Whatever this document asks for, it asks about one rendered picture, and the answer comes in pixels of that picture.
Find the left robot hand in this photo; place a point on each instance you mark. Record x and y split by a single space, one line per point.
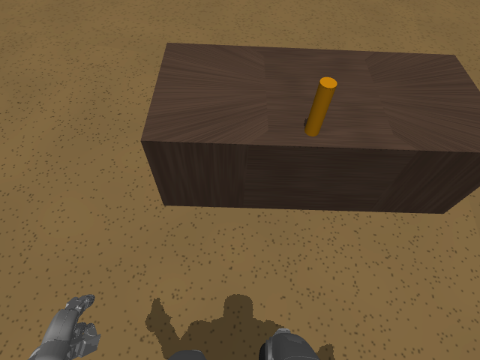
82 338

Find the can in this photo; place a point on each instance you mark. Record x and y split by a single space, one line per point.
323 97

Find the left robot arm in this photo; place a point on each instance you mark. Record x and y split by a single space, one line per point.
52 350

